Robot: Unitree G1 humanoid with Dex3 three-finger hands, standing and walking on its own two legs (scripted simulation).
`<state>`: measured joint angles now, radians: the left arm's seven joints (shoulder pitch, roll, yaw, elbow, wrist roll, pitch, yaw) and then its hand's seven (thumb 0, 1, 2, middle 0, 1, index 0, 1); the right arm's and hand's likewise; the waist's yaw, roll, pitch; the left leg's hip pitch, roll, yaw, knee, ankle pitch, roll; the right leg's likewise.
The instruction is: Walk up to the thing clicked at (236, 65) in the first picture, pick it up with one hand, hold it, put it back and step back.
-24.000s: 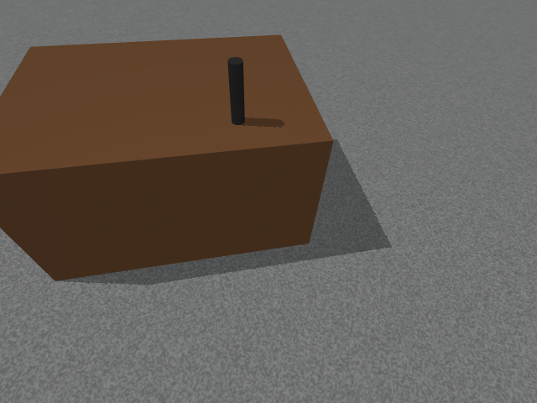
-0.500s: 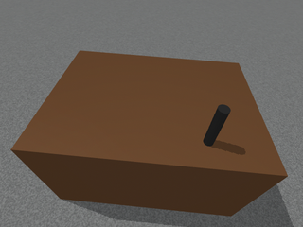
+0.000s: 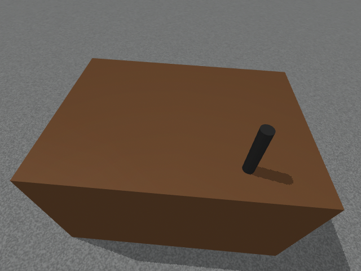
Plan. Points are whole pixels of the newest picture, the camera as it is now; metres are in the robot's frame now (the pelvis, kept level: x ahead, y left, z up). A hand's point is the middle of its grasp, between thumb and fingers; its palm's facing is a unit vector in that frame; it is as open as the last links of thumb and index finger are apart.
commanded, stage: home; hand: right
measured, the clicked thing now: (256, 151) +0.48 -0.24 -0.08
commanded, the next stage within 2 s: stand in 0.56 s
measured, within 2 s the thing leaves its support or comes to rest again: neither
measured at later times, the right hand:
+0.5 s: hand out of the picture +0.07 -0.25 -0.16, palm faces -0.04 +0.94 -0.35, open 17.3 cm
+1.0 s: hand out of the picture +0.07 -0.25 -0.16, palm faces -0.03 +0.94 -0.34, open 11.7 cm
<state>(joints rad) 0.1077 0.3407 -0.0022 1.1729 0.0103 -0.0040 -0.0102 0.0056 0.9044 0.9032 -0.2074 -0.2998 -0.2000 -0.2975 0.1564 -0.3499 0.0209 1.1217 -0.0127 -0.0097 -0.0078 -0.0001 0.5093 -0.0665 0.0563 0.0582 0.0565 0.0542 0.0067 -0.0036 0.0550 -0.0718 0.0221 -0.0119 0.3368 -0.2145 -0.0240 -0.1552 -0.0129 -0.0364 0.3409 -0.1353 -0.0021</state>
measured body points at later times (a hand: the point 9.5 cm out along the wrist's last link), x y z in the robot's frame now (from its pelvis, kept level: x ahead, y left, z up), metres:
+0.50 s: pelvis +0.01 +0.00 +0.00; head +0.01 +0.00 +0.45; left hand +0.08 +0.30 -0.13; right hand +0.07 -0.30 -0.13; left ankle -0.02 +0.13 -0.75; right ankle +0.03 -0.12 -0.75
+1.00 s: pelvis +0.01 +0.00 +0.00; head +0.02 +0.00 +0.45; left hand +0.08 +0.30 -0.13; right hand +0.07 -0.30 -0.13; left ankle -0.02 +0.13 -0.75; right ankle +0.03 -0.12 -0.75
